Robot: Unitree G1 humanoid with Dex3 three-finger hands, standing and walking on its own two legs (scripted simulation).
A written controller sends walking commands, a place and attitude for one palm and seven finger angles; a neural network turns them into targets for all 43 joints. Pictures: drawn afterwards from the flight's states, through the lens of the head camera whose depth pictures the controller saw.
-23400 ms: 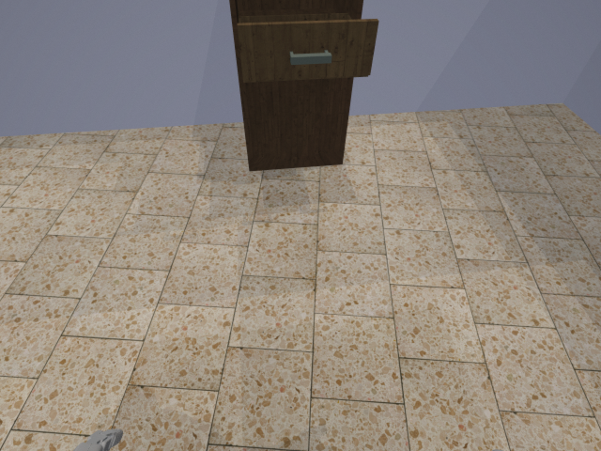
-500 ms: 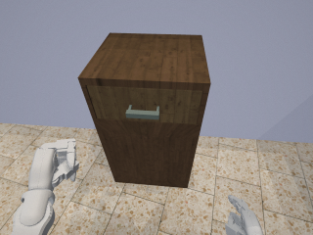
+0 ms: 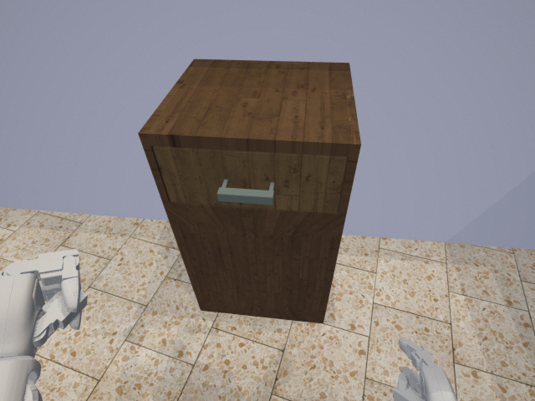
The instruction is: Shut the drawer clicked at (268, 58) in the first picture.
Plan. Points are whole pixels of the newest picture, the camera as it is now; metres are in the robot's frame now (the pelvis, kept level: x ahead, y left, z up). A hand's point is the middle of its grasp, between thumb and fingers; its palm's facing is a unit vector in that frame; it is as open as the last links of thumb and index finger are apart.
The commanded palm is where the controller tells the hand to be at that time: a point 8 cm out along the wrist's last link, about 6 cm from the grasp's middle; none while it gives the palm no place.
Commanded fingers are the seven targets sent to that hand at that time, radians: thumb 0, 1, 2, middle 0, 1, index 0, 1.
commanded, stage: step back with the hand held close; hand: left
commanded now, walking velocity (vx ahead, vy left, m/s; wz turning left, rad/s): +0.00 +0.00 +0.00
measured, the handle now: (247, 190) +0.59 +0.13 -0.05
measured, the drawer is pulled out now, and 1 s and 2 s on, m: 0.00 0.00 0.00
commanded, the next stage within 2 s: stop stepping back and stand still in 1.28 s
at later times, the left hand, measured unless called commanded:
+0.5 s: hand (73, 295) +0.18 +0.25 +0.16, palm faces +0.26 -0.82 -0.51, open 3.3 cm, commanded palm +0.12 +0.29 +0.17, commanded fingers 0.00 0.90 0.90 -1.40 -1.60 -1.40 -1.60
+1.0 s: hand (4, 343) +0.11 +0.27 +0.17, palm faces +0.37 -0.79 -0.49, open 3.3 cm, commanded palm +0.05 +0.31 +0.17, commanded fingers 0.00 0.90 0.90 -1.40 -1.60 -1.40 -1.60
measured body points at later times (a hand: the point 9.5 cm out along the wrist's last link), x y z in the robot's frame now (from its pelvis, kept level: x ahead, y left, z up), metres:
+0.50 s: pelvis -0.02 +0.01 +0.00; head +0.01 +0.02 +0.45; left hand +0.16 +0.29 +0.18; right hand +0.14 -0.25 -0.08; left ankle -0.02 +0.06 -0.74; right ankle -0.01 -0.09 -0.74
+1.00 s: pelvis -0.08 +0.03 -0.01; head -0.05 +0.06 +0.44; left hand +0.09 +0.31 +0.20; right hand +0.09 -0.22 -0.08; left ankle -0.02 +0.06 -0.74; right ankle -0.15 -0.11 -0.70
